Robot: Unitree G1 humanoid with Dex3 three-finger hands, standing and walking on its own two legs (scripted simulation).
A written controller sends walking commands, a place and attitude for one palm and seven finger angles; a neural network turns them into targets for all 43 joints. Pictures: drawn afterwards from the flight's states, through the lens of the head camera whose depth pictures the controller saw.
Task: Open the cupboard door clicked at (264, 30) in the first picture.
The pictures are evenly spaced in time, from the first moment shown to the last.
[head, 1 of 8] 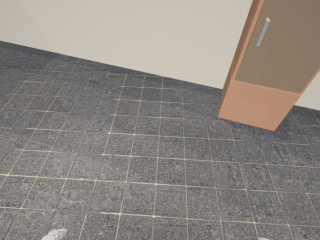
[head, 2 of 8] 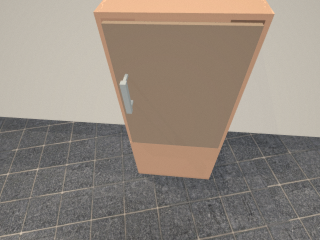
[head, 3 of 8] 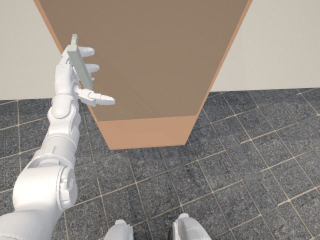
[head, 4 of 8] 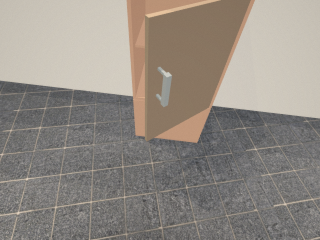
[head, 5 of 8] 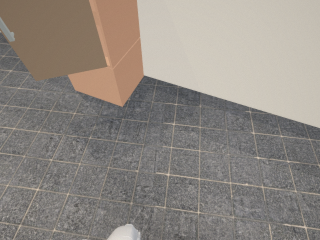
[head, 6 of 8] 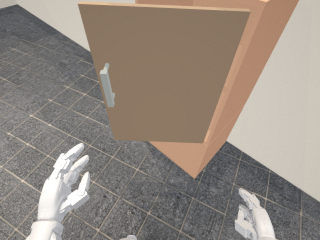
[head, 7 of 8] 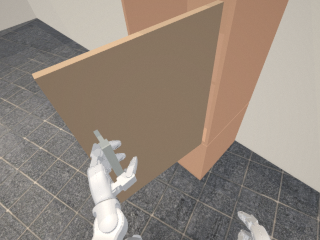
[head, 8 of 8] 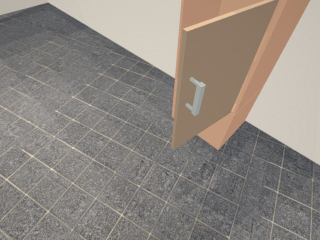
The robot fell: no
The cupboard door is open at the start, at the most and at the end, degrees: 0 82 81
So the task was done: yes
